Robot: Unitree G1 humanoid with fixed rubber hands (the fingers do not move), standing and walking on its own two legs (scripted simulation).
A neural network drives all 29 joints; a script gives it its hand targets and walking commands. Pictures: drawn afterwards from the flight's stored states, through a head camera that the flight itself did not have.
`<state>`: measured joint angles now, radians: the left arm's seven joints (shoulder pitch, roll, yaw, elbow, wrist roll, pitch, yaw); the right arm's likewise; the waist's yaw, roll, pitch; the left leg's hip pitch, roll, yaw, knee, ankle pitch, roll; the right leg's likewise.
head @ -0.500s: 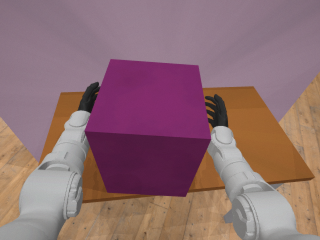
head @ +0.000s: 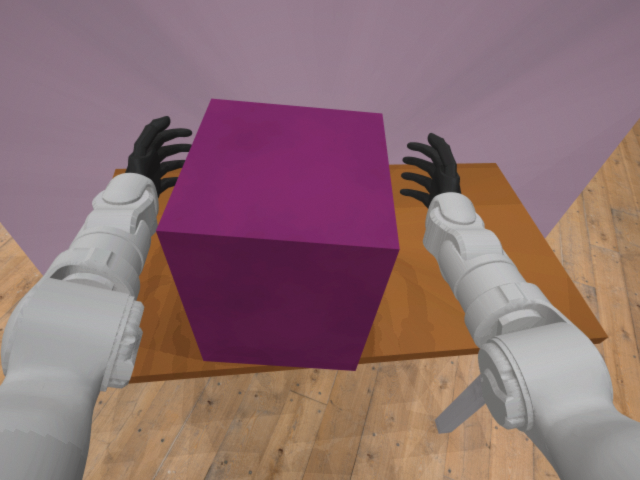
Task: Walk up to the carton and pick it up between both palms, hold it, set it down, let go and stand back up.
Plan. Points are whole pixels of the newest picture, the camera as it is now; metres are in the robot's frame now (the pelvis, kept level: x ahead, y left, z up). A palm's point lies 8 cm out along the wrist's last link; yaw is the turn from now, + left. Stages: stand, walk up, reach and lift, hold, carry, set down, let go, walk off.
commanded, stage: set down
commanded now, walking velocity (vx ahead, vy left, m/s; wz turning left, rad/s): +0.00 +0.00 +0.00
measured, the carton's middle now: (288, 243) +0.44 +0.02 +0.05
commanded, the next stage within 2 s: none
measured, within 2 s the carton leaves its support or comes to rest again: neither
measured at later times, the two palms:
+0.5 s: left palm (121, 102) +0.49 +0.20 +0.23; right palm (477, 137) +0.44 -0.19 +0.23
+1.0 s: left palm (102, 92) +0.48 +0.20 +0.25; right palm (488, 119) +0.42 -0.19 +0.26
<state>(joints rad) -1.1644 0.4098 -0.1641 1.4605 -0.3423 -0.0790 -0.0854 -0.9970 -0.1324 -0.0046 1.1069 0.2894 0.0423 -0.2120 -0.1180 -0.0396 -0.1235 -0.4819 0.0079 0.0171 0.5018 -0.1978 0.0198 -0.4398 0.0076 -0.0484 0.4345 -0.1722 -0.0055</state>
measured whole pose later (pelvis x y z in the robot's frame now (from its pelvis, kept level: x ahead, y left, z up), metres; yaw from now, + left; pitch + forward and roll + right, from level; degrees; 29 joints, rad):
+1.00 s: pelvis +0.01 +0.00 +0.01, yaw -1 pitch +2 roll -2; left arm -1.25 0.52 -0.05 1.16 -0.26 0.37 -0.09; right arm -1.09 -0.22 -0.01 0.91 0.40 0.37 -0.25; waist -0.13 -0.08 -0.07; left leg -0.26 0.03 0.02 0.41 -0.19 0.01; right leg -0.19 0.03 -0.04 0.28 -0.12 -0.01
